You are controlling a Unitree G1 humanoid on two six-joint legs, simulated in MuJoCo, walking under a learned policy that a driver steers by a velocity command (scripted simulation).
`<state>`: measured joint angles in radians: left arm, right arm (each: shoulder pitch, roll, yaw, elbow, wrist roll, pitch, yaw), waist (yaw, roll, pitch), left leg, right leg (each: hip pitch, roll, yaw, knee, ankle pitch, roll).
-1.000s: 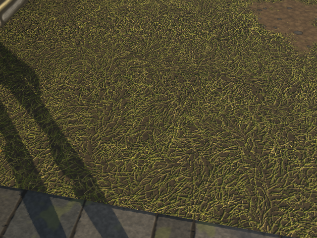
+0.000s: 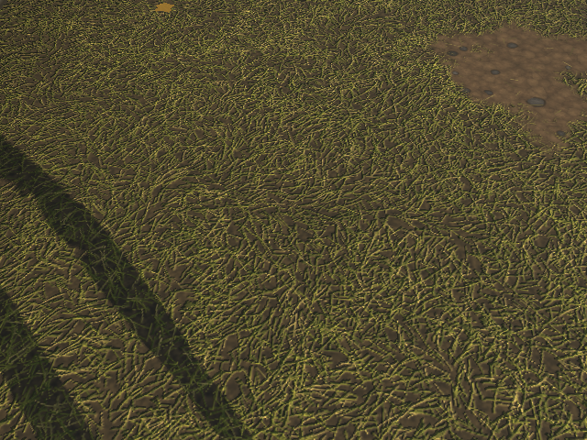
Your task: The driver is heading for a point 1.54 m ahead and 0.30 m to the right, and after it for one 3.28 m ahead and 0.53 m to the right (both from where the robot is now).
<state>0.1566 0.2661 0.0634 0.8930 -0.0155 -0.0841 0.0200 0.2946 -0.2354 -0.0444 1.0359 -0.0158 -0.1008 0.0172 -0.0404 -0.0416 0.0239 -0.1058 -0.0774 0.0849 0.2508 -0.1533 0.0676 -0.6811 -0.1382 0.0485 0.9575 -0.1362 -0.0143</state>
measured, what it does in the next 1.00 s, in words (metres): walks ahead, turning right: right foot, then left foot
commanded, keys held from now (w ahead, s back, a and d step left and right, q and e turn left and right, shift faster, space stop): e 0.48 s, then w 0.52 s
